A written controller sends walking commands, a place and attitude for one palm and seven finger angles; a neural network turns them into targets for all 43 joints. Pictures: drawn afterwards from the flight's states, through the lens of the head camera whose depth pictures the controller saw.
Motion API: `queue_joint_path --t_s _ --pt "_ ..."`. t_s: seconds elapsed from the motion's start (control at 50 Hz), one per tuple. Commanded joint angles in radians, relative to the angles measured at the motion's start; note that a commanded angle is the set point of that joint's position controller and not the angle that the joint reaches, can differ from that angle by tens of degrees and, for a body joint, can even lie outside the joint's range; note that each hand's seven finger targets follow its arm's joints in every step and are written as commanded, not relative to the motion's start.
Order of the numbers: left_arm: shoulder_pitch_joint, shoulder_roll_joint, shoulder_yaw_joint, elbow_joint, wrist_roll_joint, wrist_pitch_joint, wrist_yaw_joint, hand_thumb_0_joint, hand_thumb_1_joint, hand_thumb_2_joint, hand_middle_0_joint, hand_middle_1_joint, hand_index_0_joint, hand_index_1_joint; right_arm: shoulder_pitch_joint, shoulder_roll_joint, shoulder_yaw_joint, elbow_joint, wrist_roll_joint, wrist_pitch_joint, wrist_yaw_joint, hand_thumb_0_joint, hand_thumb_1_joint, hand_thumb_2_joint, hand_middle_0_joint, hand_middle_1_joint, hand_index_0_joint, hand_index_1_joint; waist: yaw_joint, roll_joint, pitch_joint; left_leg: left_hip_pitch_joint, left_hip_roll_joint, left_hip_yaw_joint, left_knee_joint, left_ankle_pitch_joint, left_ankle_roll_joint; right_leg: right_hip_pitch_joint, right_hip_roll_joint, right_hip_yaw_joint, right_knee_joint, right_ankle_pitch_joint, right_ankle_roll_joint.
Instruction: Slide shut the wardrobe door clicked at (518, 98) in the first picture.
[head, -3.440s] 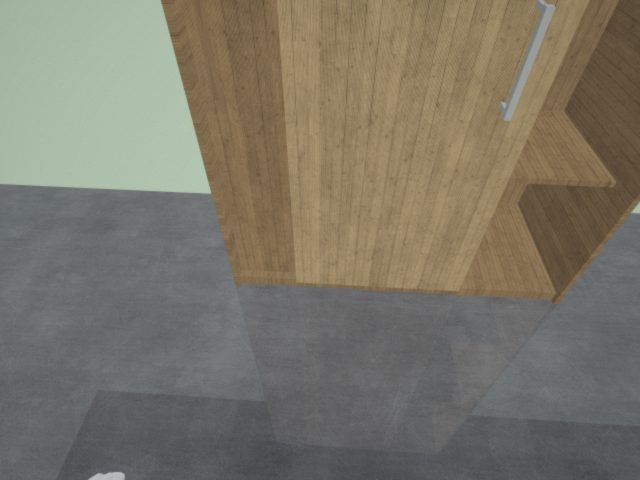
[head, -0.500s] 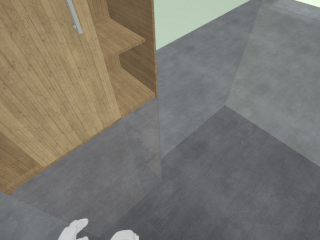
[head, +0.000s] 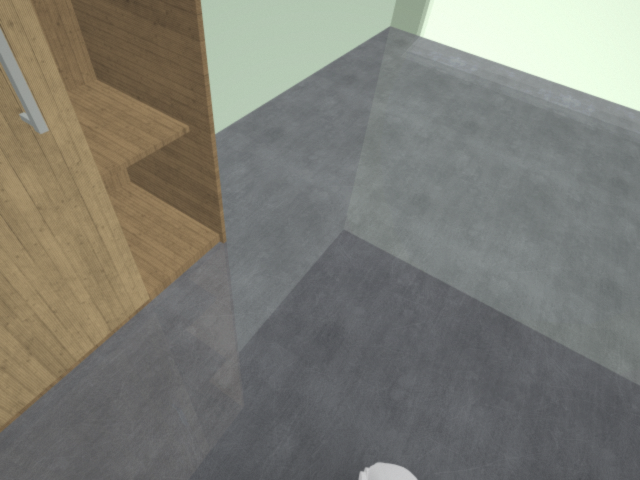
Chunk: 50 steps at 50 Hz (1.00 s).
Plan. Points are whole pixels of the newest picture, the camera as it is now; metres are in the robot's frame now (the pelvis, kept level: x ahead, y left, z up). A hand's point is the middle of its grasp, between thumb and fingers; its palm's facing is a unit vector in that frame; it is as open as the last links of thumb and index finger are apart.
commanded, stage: walk to a spot facing it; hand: left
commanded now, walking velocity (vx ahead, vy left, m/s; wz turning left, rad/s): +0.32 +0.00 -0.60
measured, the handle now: (4, 65) +0.65 +0.60 +0.13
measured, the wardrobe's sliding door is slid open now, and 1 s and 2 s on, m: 0.37 0.37 0.37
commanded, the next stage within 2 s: turn to face it in 1.26 s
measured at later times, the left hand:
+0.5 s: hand (270, 348) +0.36 +0.10 -0.19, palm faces -0.28 -0.94 -0.19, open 7.3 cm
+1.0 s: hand (271, 260) +0.56 +0.13 -0.18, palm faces -0.42 -0.89 -0.18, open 7.3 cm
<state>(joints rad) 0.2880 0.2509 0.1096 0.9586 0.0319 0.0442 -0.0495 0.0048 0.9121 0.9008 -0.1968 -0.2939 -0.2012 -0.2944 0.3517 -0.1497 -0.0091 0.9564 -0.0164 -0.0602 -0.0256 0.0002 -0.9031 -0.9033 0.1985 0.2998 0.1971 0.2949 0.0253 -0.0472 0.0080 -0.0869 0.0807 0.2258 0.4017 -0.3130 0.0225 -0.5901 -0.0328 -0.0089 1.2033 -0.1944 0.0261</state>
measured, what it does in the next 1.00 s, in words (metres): walks ahead, turning right: right foot, then left foot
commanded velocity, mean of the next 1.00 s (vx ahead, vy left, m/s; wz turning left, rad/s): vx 0.25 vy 0.00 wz -0.51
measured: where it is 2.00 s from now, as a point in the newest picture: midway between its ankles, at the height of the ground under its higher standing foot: (347, 398)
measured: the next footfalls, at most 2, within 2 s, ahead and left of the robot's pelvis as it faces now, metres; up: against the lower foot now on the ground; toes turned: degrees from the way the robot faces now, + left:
right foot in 0.32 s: +0.28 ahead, -0.13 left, +0.00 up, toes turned -20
left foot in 0.78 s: +0.53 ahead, +0.03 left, +0.00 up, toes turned -16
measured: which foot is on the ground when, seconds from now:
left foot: down 0.00-0.32, up 0.34-0.76, down 0.78-1.00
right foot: up 0.00-0.30, down 0.32-0.78, up 0.80-1.00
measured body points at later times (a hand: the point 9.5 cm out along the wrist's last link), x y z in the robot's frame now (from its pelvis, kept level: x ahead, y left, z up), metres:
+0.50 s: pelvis +0.22 -0.05 -0.02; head +0.25 -0.05 +0.43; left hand +0.38 +0.15 -0.17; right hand +0.16 -0.28 -0.17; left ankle +0.23 +0.10 -0.65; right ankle +0.24 -0.12 -0.75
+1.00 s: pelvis +0.44 -0.03 +0.00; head +0.47 -0.02 +0.44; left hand +0.58 +0.18 -0.17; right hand +0.38 -0.28 -0.13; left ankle +0.49 +0.04 -0.75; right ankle +0.36 -0.15 -0.64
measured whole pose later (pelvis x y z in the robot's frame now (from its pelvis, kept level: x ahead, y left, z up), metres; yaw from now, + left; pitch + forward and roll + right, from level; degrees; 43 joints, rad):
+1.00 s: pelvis +0.44 -0.03 +0.00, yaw -33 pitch -1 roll -2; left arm 0.30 0.23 0.11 0.97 0.02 0.03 -0.03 0.00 0.91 0.90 -0.20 -0.29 -0.20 -0.29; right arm 0.21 -0.15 -0.04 0.94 -0.02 -0.06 -0.03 -0.02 -0.93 -0.90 0.20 0.30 0.20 0.30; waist 0.04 -0.04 0.05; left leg -0.21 0.12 0.27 0.49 -0.27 0.02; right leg -0.56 -0.06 -0.05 1.21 -0.31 0.03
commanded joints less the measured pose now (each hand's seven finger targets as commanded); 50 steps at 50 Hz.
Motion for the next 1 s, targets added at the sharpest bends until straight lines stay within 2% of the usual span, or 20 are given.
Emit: queue_joint_path --t_s 0.0,0.16,0.2,0.26,0.28,0.3,0.32,0.34,0.4,0.44,0.52,0.64,0.68,0.72,0.74,0.76,0.78,0.82,0.88,0.98 --pt "-0.099 -0.019 -0.010 -0.080 0.003 -0.022 -0.008 0.000 0.900 0.900 -0.200 -0.300 -0.200 -0.300 0.121 -0.135 -0.045 0.008 0.002 -0.031 -0.013 0.000 -0.900 -0.900 0.200 0.300 0.200 0.300 -0.039 0.161 0.094 0.110 0.237 -0.088 -0.176 0.402 0.007 -0.216 -0.043 -0.030 -0.009 0.038 0.015" --pt "-0.329 -0.059 -0.034 -0.129 0.000 -0.042 -0.015 0.000 0.900 0.900 -0.200 -0.300 -0.200 -0.300 0.227 -0.117 -0.047 0.085 -0.014 -0.019 -0.014 0.000 -0.900 -0.900 0.200 0.300 0.200 0.300 -0.095 0.177 0.166 0.202 0.253 0.045 -0.130 0.688 0.057 -0.142 -0.008 -0.167 -0.429 0.003 -0.040" --pt "-0.269 -0.046 -0.032 -0.109 0.000 -0.053 -0.011 0.000 0.900 0.900 -0.200 -0.300 -0.200 -0.300 0.213 -0.142 -0.055 0.086 -0.012 -0.018 -0.015 0.000 -0.900 -0.900 0.200 0.300 0.200 0.300 -0.059 0.206 0.114 0.218 0.254 0.090 -0.005 1.014 0.050 -0.007 0.060 -0.217 -0.490 -0.040 -0.082" --pt "0.048 0.038 -0.002 -0.017 0.005 -0.072 0.007 0.000 0.900 0.900 -0.200 -0.300 -0.200 -0.300 0.112 -0.201 -0.070 0.051 0.001 -0.016 -0.005 0.000 -0.900 -0.900 0.200 0.300 0.200 0.300 0.105 0.235 -0.080 0.091 0.237 0.135 0.423 1.084 -0.002 0.453 0.109 -0.232 -0.617 0.001 -0.140" --pt "0.156 0.140 0.018 0.013 0.007 -0.084 0.017 0.000 0.900 0.900 -0.200 -0.300 -0.200 -0.300 0.118 -0.151 -0.061 0.030 0.019 -0.013 0.009 0.000 -0.900 -0.900 0.200 0.300 0.200 0.300 0.147 0.090 -0.177 -0.211 0.197 0.094 0.724 0.588 -0.035 0.791 -0.065 -0.013 -0.661 0.050 -0.206" --pt "0.231 0.229 0.033 0.023 -0.011 -0.091 0.031 0.000 0.900 0.900 -0.200 -0.300 -0.200 -0.300 0.130 -0.077 -0.051 -0.008 0.031 -0.021 0.006 0.000 -0.900 -0.900 0.200 0.300 0.200 0.300 0.133 -0.095 -0.306 -0.530 0.022 0.012 1.092 -0.272 -0.085 0.994 -0.378 0.527 -0.731 0.230 -0.349" --pt "0.203 0.239 0.032 0.014 -0.035 -0.084 0.042 0.000 0.900 0.900 -0.200 -0.300 -0.200 -0.300 0.021 -0.118 -0.059 -0.039 0.017 -0.027 0.001 0.000 -0.900 -0.900 0.200 0.300 0.200 0.300 0.145 -0.013 -0.219 -0.594 0.040 -0.154 1.104 -0.216 -0.058 0.853 -0.378 0.490 -0.828 0.388 -0.343" --pt "0.120 0.214 0.030 -0.009 -0.030 -0.080 0.043 0.000 0.900 0.900 -0.200 -0.300 -0.200 -0.300 0.018 -0.107 -0.066 -0.053 0.013 -0.019 -0.001 0.000 -0.900 -0.900 0.200 0.300 0.200 0.300 0.083 -0.059 -0.159 -0.604 0.063 -0.194 1.142 -0.140 -0.063 0.760 -0.375 0.499 -0.863 0.253 -0.333" --pt "-0.032 0.098 -0.010 -0.040 -0.019 -0.101 0.056 0.000 0.900 0.900 -0.200 -0.300 -0.200 -0.300 -0.002 -0.092 -0.056 -0.016 -0.010 0.018 0.006 0.000 -0.900 -0.900 0.200 0.300 0.200 0.300 -0.020 0.092 0.009 -0.487 0.137 -0.209 0.958 -0.026 -0.070 0.344 -0.261 0.281 -0.933 0.133 -0.255" --pt "-0.063 0.091 -0.013 -0.035 -0.005 -0.111 0.057 0.000 0.900 0.900 -0.200 -0.300 -0.200 -0.300 0.055 -0.070 -0.056 -0.006 -0.012 0.034 0.012 0.000 -0.900 -0.900 0.200 0.300 0.200 0.300 -0.073 0.056 0.001 -0.433 0.129 -0.193 0.836 -0.015 -0.080 0.263 -0.210 0.198 -0.946 0.128 -0.241" --pt "-0.027 0.082 -0.016 -0.026 -0.010 -0.117 0.045 0.000 0.900 0.900 -0.200 -0.300 -0.200 -0.300 -0.057 -0.084 -0.060 -0.055 -0.014 0.035 0.029 0.000 -0.900 -0.900 0.200 0.300 0.200 0.300 -0.051 -0.052 0.035 -0.477 0.102 -0.175 0.652 0.106 -0.098 0.250 -0.134 0.168 -0.970 0.042 -0.221" --pt "0.051 0.103 -0.010 -0.019 -0.006 -0.116 0.050 0.000 0.900 0.900 -0.200 -0.300 -0.200 -0.300 -0.257 -0.085 -0.055 -0.135 -0.009 0.006 0.043 0.000 -0.900 -0.900 0.200 0.300 0.200 0.300 0.013 -0.051 0.044 -0.412 0.033 -0.151 0.322 0.095 -0.085 0.373 -0.156 0.233 -0.900 0.148 -0.209" --pt "0.047 0.117 -0.002 -0.027 -0.010 -0.109 0.050 0.000 0.900 0.900 -0.200 -0.300 -0.200 -0.300 -0.254 -0.100 -0.060 -0.143 -0.005 -0.004 0.039 0.000 -0.900 -0.900 0.200 0.300 0.200 0.300 0.006 -0.066 0.033 -0.313 0.002 -0.135 0.228 0.087 -0.079 0.382 -0.157 0.250 -0.857 0.178 -0.197" --pt "0.025 0.107 0.000 -0.039 -0.017 -0.103 0.048 0.000 0.900 0.900 -0.200 -0.300 -0.200 -0.300 -0.121 -0.154 -0.073 -0.102 -0.010 -0.014 0.022 0.000 -0.900 -0.900 0.200 0.300 0.200 0.300 -0.064 -0.010 -0.025 -0.030 -0.006 -0.131 0.071 0.136 -0.064 0.292 -0.088 0.209 -0.672 0.233 -0.147" --pt "0.043 0.057 -0.002 -0.050 -0.024 -0.101 0.043 0.000 0.900 0.900 -0.200 -0.300 -0.200 -0.300 0.022 -0.250 -0.095 -0.070 -0.020 -0.021 0.010 0.000 -0.900 -0.900 0.200 0.300 0.200 0.300 -0.116 0.179 -0.124 0.205 0.180 -0.344 0.004 0.113 -0.017 0.143 0.009 0.136 -0.414 0.075 -0.098" --pt "0.066 0.011 -0.013 -0.068 -0.029 -0.105 0.034 0.000 0.900 0.900 -0.200 -0.300 -0.200 -0.300 0.127 -0.338 -0.108 -0.052 -0.025 -0.014 0.010 0.000 -0.900 -0.900 0.200 0.300 0.200 0.300 -0.131 0.397 -0.190 0.331 0.460 -0.619 -0.067 0.193 0.094 -0.053 0.090 -0.008 -0.087 -0.393 -0.045" --pt "0.045 0.049 -0.007 -0.061 -0.017 -0.099 0.040 0.000 0.900 0.900 -0.200 -0.300 -0.200 -0.300 0.091 -0.289 -0.092 -0.050 -0.016 -0.004 0.008 0.000 -0.900 -0.900 0.200 0.300 0.200 0.300 -0.131 0.291 -0.167 0.214 0.476 -0.625 -0.116 0.084 0.114 -0.068 0.043 0.058 0.060 -0.379 -0.043" --pt "-0.021 0.032 -0.001 -0.063 -0.009 -0.090 0.023 0.000 0.900 0.900 -0.200 -0.300 -0.200 -0.300 -0.027 -0.199 -0.065 -0.075 -0.012 -0.010 0.005 0.000 -0.900 -0.900 0.200 0.300 0.200 0.300 -0.080 0.181 0.008 0.008 0.392 -0.450 -0.141 0.163 0.089 -0.092 -0.032 0.037 0.129 -0.237 -0.029" --pt "0.053 -0.013 -0.002 -0.034 -0.008 -0.046 0.017 0.000 0.900 0.900 -0.200 -0.300 -0.200 -0.300 -0.091 -0.139 -0.048 -0.060 -0.007 -0.016 -0.004 0.000 -0.900 -0.900 0.200 0.300 0.200 0.300 -0.009 0.195 0.006 -0.089 0.299 -0.166 -0.105 0.480 0.041 0.004 -0.053 -0.001 0.095 -0.134 0.003" --pt "-0.006 -0.040 0.001 -0.063 -0.003 -0.011 0.014 0.000 0.900 0.900 -0.200 -0.300 -0.200 -0.300 -0.051 -0.136 -0.062 -0.035 -0.006 -0.005 -0.009 0.000 -0.900 -0.900 0.200 0.300 0.200 0.300 -0.018 0.193 0.009 -0.061 0.281 -0.043 -0.092 0.562 0.060 -0.022 -0.064 -0.047 -0.039 -0.065 0.027"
